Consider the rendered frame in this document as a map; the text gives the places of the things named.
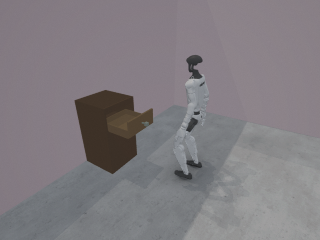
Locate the right robot upper arm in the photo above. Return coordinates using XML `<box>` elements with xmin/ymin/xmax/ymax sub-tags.
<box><xmin>201</xmin><ymin>74</ymin><xmax>209</xmax><ymax>99</ymax></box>

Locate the left robot hand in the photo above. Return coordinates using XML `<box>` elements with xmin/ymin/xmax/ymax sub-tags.
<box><xmin>174</xmin><ymin>128</ymin><xmax>186</xmax><ymax>145</ymax></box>

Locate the right robot shin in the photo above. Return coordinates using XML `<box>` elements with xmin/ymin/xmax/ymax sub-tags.
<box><xmin>185</xmin><ymin>139</ymin><xmax>198</xmax><ymax>164</ymax></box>

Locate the robot left forearm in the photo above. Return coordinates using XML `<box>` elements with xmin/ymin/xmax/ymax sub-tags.
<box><xmin>181</xmin><ymin>103</ymin><xmax>195</xmax><ymax>130</ymax></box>

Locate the handle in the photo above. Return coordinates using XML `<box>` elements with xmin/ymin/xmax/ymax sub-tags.
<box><xmin>142</xmin><ymin>121</ymin><xmax>149</xmax><ymax>127</ymax></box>

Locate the drawer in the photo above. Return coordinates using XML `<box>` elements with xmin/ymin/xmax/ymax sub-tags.
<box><xmin>106</xmin><ymin>108</ymin><xmax>153</xmax><ymax>139</ymax></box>

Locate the robot torso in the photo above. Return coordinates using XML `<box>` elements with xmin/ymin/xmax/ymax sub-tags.
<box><xmin>186</xmin><ymin>76</ymin><xmax>205</xmax><ymax>125</ymax></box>

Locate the cabinet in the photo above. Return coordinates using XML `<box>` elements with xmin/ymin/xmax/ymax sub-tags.
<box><xmin>74</xmin><ymin>90</ymin><xmax>137</xmax><ymax>174</ymax></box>

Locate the left robot upper arm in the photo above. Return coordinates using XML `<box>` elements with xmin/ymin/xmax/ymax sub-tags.
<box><xmin>185</xmin><ymin>79</ymin><xmax>197</xmax><ymax>109</ymax></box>

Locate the robot right forearm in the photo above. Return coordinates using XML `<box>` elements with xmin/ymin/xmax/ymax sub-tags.
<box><xmin>200</xmin><ymin>96</ymin><xmax>209</xmax><ymax>113</ymax></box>

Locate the right robot hand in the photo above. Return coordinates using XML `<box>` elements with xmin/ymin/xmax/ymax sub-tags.
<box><xmin>200</xmin><ymin>113</ymin><xmax>206</xmax><ymax>126</ymax></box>

